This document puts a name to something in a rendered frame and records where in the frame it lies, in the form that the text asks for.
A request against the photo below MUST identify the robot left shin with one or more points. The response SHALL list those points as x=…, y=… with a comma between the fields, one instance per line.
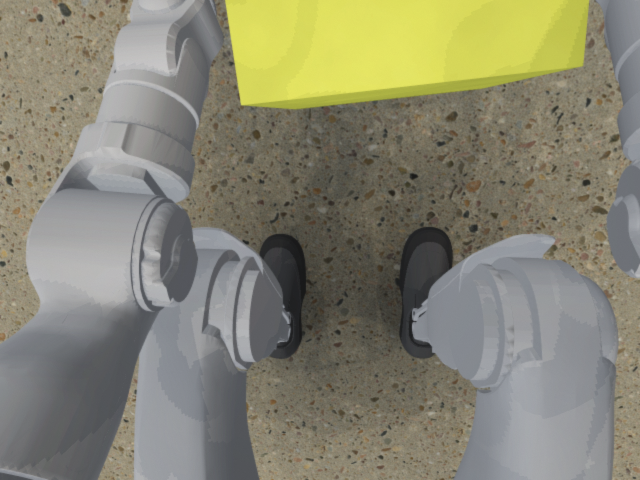
x=215, y=238

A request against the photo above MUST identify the robot right shin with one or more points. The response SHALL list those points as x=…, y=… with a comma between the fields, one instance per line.
x=432, y=326

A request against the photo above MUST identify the robot shin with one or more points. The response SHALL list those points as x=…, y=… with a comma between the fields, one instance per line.
x=432, y=326
x=215, y=238

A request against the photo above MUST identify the right robot forearm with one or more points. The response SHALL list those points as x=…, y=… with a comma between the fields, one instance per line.
x=622, y=38

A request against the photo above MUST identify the left robot forearm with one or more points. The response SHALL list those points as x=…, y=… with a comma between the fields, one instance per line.
x=142, y=139

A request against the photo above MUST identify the right robot upper arm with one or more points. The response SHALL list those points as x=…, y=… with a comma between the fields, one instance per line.
x=623, y=221

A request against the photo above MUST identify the carton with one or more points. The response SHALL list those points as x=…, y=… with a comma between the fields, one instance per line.
x=297, y=54

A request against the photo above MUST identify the left robot upper arm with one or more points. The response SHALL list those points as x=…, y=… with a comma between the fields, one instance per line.
x=103, y=264

